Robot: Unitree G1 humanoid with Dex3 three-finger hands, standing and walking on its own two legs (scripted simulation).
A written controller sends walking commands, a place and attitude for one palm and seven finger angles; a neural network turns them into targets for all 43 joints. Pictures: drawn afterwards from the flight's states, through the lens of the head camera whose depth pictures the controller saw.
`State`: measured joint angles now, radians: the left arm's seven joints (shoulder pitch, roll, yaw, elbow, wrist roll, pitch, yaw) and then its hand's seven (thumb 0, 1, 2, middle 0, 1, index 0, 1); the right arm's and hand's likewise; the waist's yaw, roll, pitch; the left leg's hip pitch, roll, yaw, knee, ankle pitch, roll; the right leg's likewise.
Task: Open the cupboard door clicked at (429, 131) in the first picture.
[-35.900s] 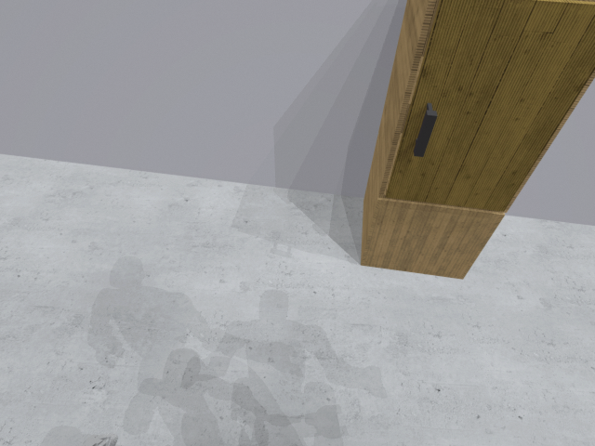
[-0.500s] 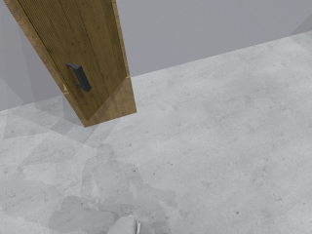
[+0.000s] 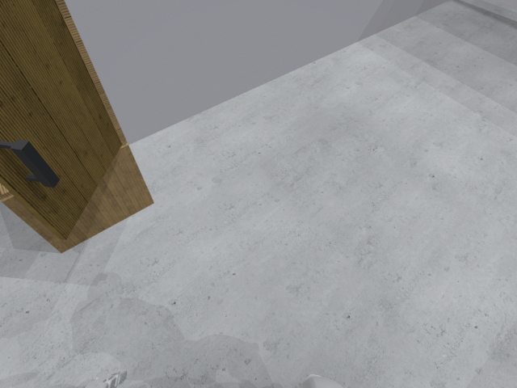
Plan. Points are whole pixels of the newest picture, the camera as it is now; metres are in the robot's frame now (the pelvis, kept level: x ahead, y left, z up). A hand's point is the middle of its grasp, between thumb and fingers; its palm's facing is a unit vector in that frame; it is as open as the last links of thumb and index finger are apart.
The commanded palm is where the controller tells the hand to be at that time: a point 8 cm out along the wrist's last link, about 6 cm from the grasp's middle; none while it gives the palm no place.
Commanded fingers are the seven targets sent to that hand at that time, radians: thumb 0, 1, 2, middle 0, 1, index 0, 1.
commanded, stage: walk to a spot facing it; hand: left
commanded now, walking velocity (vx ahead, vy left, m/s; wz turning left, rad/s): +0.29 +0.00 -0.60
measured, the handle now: (27, 163) +0.51 +0.54 -0.06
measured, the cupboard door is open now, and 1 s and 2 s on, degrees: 43 43 43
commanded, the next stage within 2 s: turn to face it in 1.70 s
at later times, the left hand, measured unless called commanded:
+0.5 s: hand (174, 335) +0.21 +0.18 -0.18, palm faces -0.26 -0.95 -0.15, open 7.4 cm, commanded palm none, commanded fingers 0.00 0.90 0.90 -0.20 -0.30 -0.20 -0.30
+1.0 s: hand (289, 228) +0.46 -0.04 -0.16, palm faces -0.47 -0.86 -0.19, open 7.3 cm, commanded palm none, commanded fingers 0.00 0.90 0.90 -0.20 -0.30 -0.20 -0.30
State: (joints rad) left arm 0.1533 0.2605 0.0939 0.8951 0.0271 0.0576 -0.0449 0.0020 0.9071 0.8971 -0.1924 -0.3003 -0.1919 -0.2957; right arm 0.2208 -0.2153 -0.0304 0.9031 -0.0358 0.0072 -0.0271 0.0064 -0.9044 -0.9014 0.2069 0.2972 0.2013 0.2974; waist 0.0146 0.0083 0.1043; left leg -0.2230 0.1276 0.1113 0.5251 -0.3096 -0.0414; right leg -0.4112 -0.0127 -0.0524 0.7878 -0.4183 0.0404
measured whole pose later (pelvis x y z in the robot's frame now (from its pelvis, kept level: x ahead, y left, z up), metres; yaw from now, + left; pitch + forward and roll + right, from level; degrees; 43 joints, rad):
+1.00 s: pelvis +0.28 -0.14 +0.00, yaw -29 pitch +0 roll +1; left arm 0.14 0.17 0.07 0.98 0.01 -0.06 0.00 -0.01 0.92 0.90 -0.20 -0.30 -0.20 -0.30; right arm 0.36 -0.13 -0.04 1.10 -0.02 -0.01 -0.01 0.01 -0.91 -0.90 0.20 0.30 0.20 0.30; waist -0.06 -0.01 0.10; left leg -0.45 0.14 0.06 1.17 -0.35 -0.03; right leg -0.28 0.05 -0.13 0.50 -0.22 -0.11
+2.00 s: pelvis +0.63 -0.37 +0.00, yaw -34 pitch +0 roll +1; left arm 0.16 0.18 0.04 1.00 0.02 -0.06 0.01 0.00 0.91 0.90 -0.19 -0.30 -0.19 -0.30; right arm 0.32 -0.16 -0.03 1.10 -0.01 0.00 -0.01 0.01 -0.91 -0.90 0.20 0.30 0.19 0.30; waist -0.05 0.00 0.07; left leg -0.46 0.08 0.06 1.06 -0.39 -0.03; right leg -0.25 -0.03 -0.16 0.48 -0.23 -0.05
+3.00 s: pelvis +0.70 -0.46 -0.02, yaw +2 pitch +1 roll +1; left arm 0.22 0.26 0.07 0.91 0.02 0.05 0.01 0.00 0.90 0.90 -0.20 -0.30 -0.20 -0.30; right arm 0.08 -0.24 -0.05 0.87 -0.02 0.03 0.03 0.01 -0.91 -0.90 0.20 0.30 0.20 0.30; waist 0.02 -0.06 0.12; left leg -0.34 0.00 0.05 0.63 -0.31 0.02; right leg -0.39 -0.13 -0.10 0.99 -0.54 0.07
